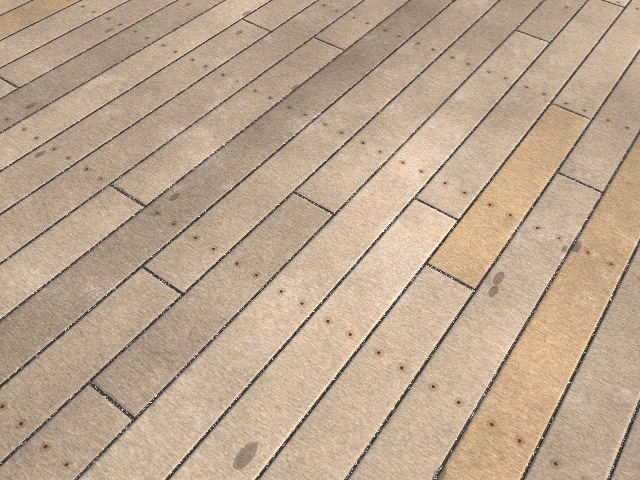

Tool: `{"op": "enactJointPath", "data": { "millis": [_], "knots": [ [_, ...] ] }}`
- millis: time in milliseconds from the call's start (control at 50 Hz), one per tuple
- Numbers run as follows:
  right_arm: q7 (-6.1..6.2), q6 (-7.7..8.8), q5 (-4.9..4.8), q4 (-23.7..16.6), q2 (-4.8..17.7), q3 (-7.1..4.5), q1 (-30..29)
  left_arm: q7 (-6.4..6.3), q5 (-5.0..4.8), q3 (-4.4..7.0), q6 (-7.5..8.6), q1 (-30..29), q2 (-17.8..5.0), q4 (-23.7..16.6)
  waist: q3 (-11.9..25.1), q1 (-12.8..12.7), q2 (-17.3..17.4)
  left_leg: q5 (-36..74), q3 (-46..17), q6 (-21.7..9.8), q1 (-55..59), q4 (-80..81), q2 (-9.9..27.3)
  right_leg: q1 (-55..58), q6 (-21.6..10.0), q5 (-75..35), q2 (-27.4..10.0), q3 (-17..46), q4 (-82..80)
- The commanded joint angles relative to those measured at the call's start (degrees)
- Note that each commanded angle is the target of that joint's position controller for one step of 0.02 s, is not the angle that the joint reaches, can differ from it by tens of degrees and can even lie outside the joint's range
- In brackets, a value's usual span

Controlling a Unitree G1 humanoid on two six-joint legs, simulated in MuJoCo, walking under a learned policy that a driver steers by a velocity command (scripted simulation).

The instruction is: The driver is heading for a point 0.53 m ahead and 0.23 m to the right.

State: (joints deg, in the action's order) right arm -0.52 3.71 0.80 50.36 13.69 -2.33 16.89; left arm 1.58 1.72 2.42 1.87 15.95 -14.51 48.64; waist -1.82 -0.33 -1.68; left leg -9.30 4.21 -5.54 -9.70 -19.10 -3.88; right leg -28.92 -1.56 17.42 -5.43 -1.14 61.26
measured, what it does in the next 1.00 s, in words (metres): walks ahead, turning right: right foot, then left foot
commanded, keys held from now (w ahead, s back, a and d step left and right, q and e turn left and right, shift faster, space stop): w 0.08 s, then w+e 0.40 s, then e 0.18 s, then no key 0.34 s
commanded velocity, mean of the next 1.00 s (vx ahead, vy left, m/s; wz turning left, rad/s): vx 0.35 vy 0.00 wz -0.29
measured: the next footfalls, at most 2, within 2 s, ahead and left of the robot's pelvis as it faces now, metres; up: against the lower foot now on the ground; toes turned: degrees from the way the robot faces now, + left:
right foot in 0.34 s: +0.34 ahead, -0.13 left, +0.00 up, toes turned -10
left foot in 0.84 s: +0.58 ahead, -0.03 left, +0.00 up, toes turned -22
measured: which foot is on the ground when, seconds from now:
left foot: down 0.00-0.36, up 0.38-0.82, down 0.84-1.00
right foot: up 0.00-0.32, down 0.34-0.84, up 0.86-1.00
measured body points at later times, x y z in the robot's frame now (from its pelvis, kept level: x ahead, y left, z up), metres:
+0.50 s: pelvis +0.27 -0.07 -0.01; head +0.30 -0.08 +0.44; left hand +0.40 +0.19 -0.14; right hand +0.31 -0.33 -0.14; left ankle +0.22 +0.08 -0.65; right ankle +0.30 -0.12 -0.75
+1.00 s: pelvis +0.44 -0.06 -0.01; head +0.48 -0.05 +0.44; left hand +0.62 +0.16 -0.15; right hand +0.46 -0.34 -0.12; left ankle +0.54 -0.01 -0.75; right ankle +0.33 -0.15 -0.69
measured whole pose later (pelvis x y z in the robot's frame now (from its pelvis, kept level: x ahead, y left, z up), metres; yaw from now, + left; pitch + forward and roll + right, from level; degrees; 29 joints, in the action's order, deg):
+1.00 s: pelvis +0.44 -0.06 -0.01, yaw -23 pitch +0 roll -1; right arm 1.2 1.7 1.1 46.2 12.7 0.2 9.6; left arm -0.8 0.9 3.0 -2.1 13.0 -16.2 47.9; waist -4.3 -0.6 -2.1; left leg -6.3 1.4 -2.9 -18.9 -25.5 -1.3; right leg -18.7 0.0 29.0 5.6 5.4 55.0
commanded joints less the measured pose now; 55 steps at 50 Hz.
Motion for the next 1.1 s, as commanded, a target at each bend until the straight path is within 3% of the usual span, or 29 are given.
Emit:
{"op": "enactJointPath", "data": {
  "millis": [20, 60, 100, 180, 240, 300, 320, 340, 360, 380, 400, 440, 480, 560, 640, 740, 780, 800, 820, 840, 860, 880, 900, 920, 940, 960, 980, 1040, 1100],
  "knots": [
    [0.21, 1.55, -0.49, -1.37, 6.33, -1.37, 1.14, 0.64, 0.39, 1.09, -0.72, 1.92, -3.29, -1.77, -0.20, -1.26, 3.79, 11.55, -11.25, -7.27, 2.96, 12.45, 14.02, -6.36, 1.15, -6.44, -1.62, 0.29, -2.20],
    [0.02, 1.64, -0.52, -0.17, 7.06, -1.51, 3.48, 0.63, 0.36, 0.64, -0.58, -2.93, -2.55, -3.75, -2.29, -0.30, 5.64, 14.16, -10.67, -7.88, 3.34, 13.05, 14.98, -8.83, 1.78, -9.95, -2.69, 0.30, -7.89],
    [-0.04, 1.67, -0.29, 0.57, 6.78, -1.44, 4.58, 0.60, 0.00, 0.55, -0.41, -6.75, -2.79, -4.35, -2.71, 0.84, 4.38, 13.77, -8.37, -7.08, 5.15, 13.48, 13.92, -9.35, 1.85, -13.49, -1.73, -0.50, -12.94],
    [0.45, 1.94, 0.44, 2.55, 7.35, -1.40, 7.78, 0.91, -0.53, -0.07, -0.12, -12.75, -2.14, -6.34, -4.08, 2.82, 4.61, 16.60, -3.90, -5.65, 9.29, 13.70, 15.64, -8.07, -0.27, -17.29, 0.41, -0.91, -21.15],
    [1.16, 1.79, 0.69, 3.76, 7.19, -1.19, 8.56, 1.07, -0.16, 0.08, 0.09, -14.98, -2.75, -7.66, -5.10, 3.00, 4.55, 22.63, -1.28, -4.13, 14.56, 11.10, 17.01, -7.82, -2.77, -14.60, 2.13, -2.14, -25.09],
    [1.74, 1.51, 1.04, 4.13, 9.09, -1.40, 7.06, 0.64, 0.22, 0.72, 0.40, -10.29, -3.61, -6.76, -1.09, 0.37, 6.27, 48.26, 2.22, -2.24, 17.82, -0.95, 17.17, 1.15, -6.24, -7.03, 7.09, -6.21, -27.20],
    [1.85, 1.01, 1.19, 4.08, 9.89, -1.59, 6.71, 0.42, 0.39, 1.36, 0.65, -4.43, -4.60, -5.07, 2.55, -2.12, 6.26, 53.86, 3.53, -1.63, 17.90, -10.59, 16.55, 7.32, -7.56, -5.09, 9.58, -7.32, -28.95],
    [2.03, 0.65, 0.93, 3.46, 10.26, -1.57, 6.11, 0.11, 1.01, 2.35, 1.09, 4.62, -6.34, -2.34, 7.56, -6.08, 5.09, 48.05, 5.19, -0.24, 11.67, -23.48, 15.24, 19.91, -9.54, -7.06, 9.56, -5.01, -32.27],
    [1.78, 1.02, -0.26, 0.57, 7.35, -0.64, 6.91, -0.64, 1.87, 4.32, 1.16, 12.43, -12.79, -1.23, 14.58, -8.10, -2.65, 27.42, 6.60, 1.85, -5.47, -43.66, 11.28, 37.23, -15.10, -3.36, -3.71, 14.13, -33.61],
    [0.83, 1.67, -0.72, -1.49, 5.82, -0.65, 7.94, -0.58, 0.10, 5.25, 0.65, 10.92, -16.01, -1.31, 19.85, -4.94, -13.73, -19.63, 0.86, 3.86, -24.18, -61.23, -1.50, 47.47, -23.24, -8.69, -15.84, 44.53, -43.16],
    [0.60, 1.91, 0.68, -2.18, 8.04, -1.00, 2.71, -0.35, -1.59, 5.03, 0.27, 7.48, -14.43, -1.42, 14.84, -4.73, -4.13, -16.10, -7.93, 2.94, -30.19, -63.58, 3.22, 44.27, -21.54, -7.48, -13.44, 39.10, -43.71],
    [0.37, 2.87, 0.28, -3.54, 6.89, -0.67, -1.48, -0.63, -1.26, 3.46, 0.26, 3.00, -8.46, -1.55, 2.58, -1.88, 3.65, -8.85, -7.25, 3.01, -28.25, -54.88, 7.92, 28.22, -16.75, -18.53, -9.19, 25.85, -45.55],
    [0.23, 0.86, 1.80, -3.77, 5.76, -0.32, 0.11, -1.02, -1.64, 2.86, 0.59, 0.40, -6.83, -1.70, 1.77, 1.52, 1.91, -8.61, -7.24, 4.78, -22.44, -48.87, 9.50, 20.40, -15.09, -20.72, -5.20, 20.18, -48.01],
    [0.53, -1.44, 1.53, -5.46, 4.45, -0.12, -1.66, -0.99, -1.58, 3.37, 1.79, 2.41, -9.64, -1.45, 1.52, 2.41, 0.96, -6.42, -4.46, 8.20, -20.91, -40.87, 7.75, 16.65, -14.62, -47.68, -2.27, 13.31, -45.75],
    [0.61, -1.77, 0.97, -8.33, 4.40, 0.27, -8.75, -1.37, -1.90, 3.42, 0.46, 4.70, -9.54, -1.64, 3.24, -0.35, -2.30, 1.55, -3.55, 8.76, -20.64, -30.14, 5.64, 18.70, -10.15, -51.11, 1.13, 11.73, -42.06],
    [0.90, -1.38, 0.37, -9.48, 5.45, 0.57, -12.48, -2.32, -1.08, 3.24, -1.02, 6.66, -8.90, -1.89, 4.03, -3.01, -3.44, 3.12, -4.36, 7.11, -19.33, -20.33, 3.80, 25.44, -7.99, -50.13, -0.12, 14.73, -37.41],
    [1.27, -0.83, 0.37, -8.43, 6.65, 0.23, -9.29, -2.65, -0.67, 3.21, -1.17, 5.08, -8.94, -2.41, 3.90, -1.76, -3.87, 1.26, -5.23, 5.32, -14.16, -15.02, 3.03, 25.60, -6.81, -49.81, -0.69, 16.72, -33.98],
    [1.53, -0.42, 0.48, -7.45, 7.23, -0.02, -6.34, -2.78, -0.94, 3.22, -1.01, 3.74, -9.23, -2.71, 3.98, -0.16, -3.66, 2.86, -5.27, 4.19, -9.95, -10.36, 2.66, 25.14, -5.89, -49.11, -0.23, 17.44, -31.07],
    [1.88, 0.36, 0.85, -6.41, 7.46, -0.13, -2.66, -2.78, -1.67, 3.06, -0.65, 2.31, -9.14, -2.99, 4.72, 2.37, -1.83, 11.60, -5.83, 2.84, -3.17, -3.24, 3.78, 23.34, -4.40, -45.89, 1.79, 16.71, -25.77],
    [2.41, 1.15, 1.43, -6.51, 10.87, -0.63, 1.15, -2.66, -2.23, 2.11, 0.00, 3.17, -6.68, -4.94, 10.50, 2.71, 5.38, 33.60, -15.94, -0.27, 7.74, -4.66, 15.21, 18.27, -2.38, -29.68, 5.24, 14.28, -15.41],
    [2.24, 0.19, 0.39, -7.23, 13.79, -1.28, 0.15, -3.04, -3.09, 1.81, -0.52, 12.53, -3.69, -4.13, 16.28, -1.05, 16.37, 60.19, -30.46, -10.99, 16.34, -6.78, 29.25, 9.19, -0.88, 17.57, 15.05, 7.87, -1.46],
    [1.71, -0.74, -0.98, -7.14, 10.60, -0.83, 0.39, -3.49, -1.13, 2.21, -1.72, 13.43, -7.34, -1.98, 17.16, -0.74, 10.59, 51.45, -34.79, -14.19, 12.18, -5.41, 29.85, 6.85, -0.94, 22.08, 13.40, 7.98, 4.14],
    [1.52, -0.93, -0.88, -7.67, 7.01, 0.19, -2.35, -3.32, -0.44, 2.44, -2.44, 9.22, -7.95, -1.30, 10.84, -0.61, 4.82, 40.96, -28.96, -12.39, 6.70, -3.45, 25.61, 6.03, -0.36, 18.00, 11.91, 9.35, 5.95],
    [1.60, -1.24, -0.38, -7.91, 4.88, 1.02, -5.45, -3.01, -0.35, 2.21, -2.90, 5.99, -7.07, -1.79, 7.74, -1.04, 3.97, 32.62, -23.83, -9.38, 2.53, -1.19, 21.90, 6.23, 0.35, 15.04, 10.64, 9.39, 3.17],
    [1.86, -1.41, 0.01, -7.74, 4.13, 1.49, -7.06, -2.66, -0.61, 1.92, -3.54, 4.39, -6.23, -2.00, 5.66, -1.50, 6.45, 27.95, -19.78, -7.03, -0.38, 1.01, 18.94, 7.66, 1.32, 12.73, 9.33, 9.30, -0.69],
    [2.01, -1.63, 0.29, -7.23, 4.85, 1.40, -8.12, -2.30, -0.64, 1.60, -4.23, 5.10, -5.58, -1.51, 4.99, -2.26, 9.70, 25.09, -16.15, -5.71, -3.42, 2.13, 16.15, 10.70, 2.30, 11.09, 9.34, 7.63, -3.61],
    [1.96, -1.72, 0.57, -6.51, 5.28, 1.33, -7.57, -2.19, -0.73, 1.40, -4.66, 5.61, -5.34, -0.77, 5.25, -2.26, 10.08, 24.08, -14.09, -4.66, -4.07, 2.06, 14.50, 12.88, 2.68, 10.31, 9.75, 6.28, -6.91],
    [1.82, -1.92, 0.40, -4.84, 6.40, 1.12, -6.24, -2.57, -1.03, 0.53, -5.47, 4.03, -4.06, 0.52, 6.41, -1.32, 10.07, 14.26, -14.39, -4.91, -3.01, 3.20, 14.51, 15.90, 2.84, 10.35, 8.96, 4.07, -17.36],
    [1.62, -2.89, 0.40, -3.75, 7.77, 0.58, -6.06, -2.84, -1.13, 0.13, -5.61, 1.91, -4.23, 1.42, 5.37, -0.46, 11.02, -0.61, -16.05, -4.40, -4.22, 4.53, 14.10, 18.43, 1.87, 5.68, 8.19, 2.34, -26.25]
  ]
}}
